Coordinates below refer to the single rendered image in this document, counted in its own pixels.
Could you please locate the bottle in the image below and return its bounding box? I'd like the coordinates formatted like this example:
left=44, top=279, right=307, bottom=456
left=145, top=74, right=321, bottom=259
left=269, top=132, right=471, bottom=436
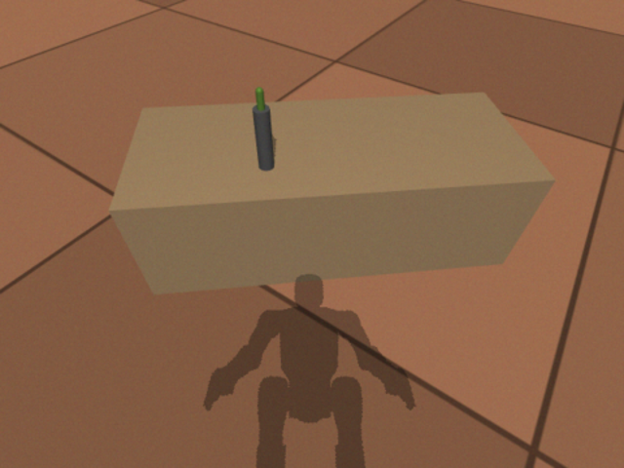
left=253, top=87, right=274, bottom=171

